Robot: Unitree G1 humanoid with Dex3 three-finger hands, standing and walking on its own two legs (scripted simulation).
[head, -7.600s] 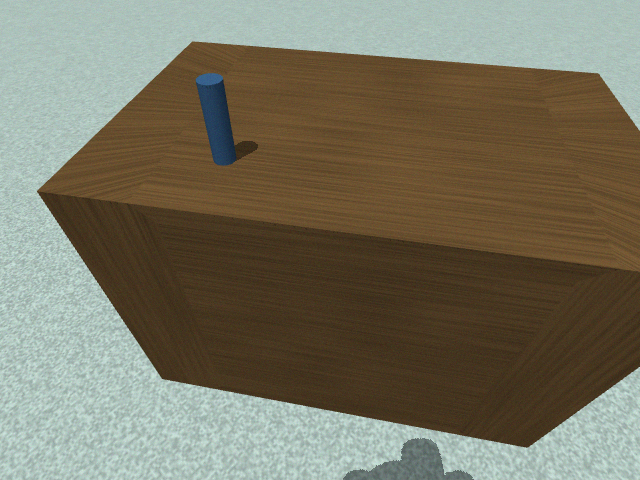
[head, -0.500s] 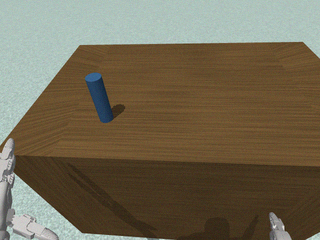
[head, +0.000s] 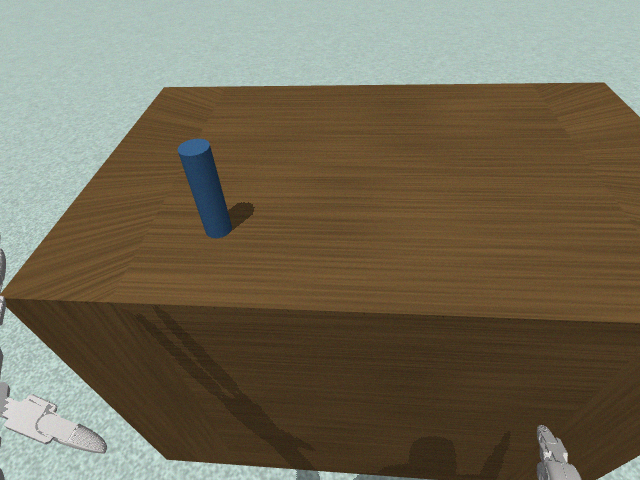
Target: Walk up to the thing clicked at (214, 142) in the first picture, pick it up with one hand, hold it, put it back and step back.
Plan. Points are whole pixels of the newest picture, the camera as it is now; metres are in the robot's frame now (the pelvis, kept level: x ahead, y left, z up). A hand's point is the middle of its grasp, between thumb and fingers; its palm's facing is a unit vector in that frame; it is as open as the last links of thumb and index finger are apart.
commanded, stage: rise first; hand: left
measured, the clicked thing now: (207, 192) +0.51 +0.21 +0.10
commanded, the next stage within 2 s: go down in 0.28 s
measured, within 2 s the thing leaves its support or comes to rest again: neither
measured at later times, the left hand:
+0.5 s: hand (30, 335) +0.20 +0.26 +0.19, palm faces +0.43 -0.78 -0.45, open 17.6 cm
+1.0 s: hand (13, 243) +0.29 +0.33 +0.20, palm faces +0.29 -0.92 -0.25, open 17.3 cm
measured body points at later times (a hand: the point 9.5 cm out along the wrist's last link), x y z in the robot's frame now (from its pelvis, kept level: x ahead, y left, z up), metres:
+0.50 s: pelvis +0.00 +0.00 +0.00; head -0.01 -0.03 +0.45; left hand +0.17 +0.30 +0.22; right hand +0.17 -0.27 -0.10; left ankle +0.01 +0.14 -0.74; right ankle +0.01 -0.14 -0.74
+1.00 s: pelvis +0.01 +0.00 +0.00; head +0.00 -0.01 +0.45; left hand +0.27 +0.38 +0.22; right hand +0.17 -0.26 -0.10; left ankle +0.01 +0.14 -0.74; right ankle +0.01 -0.14 -0.74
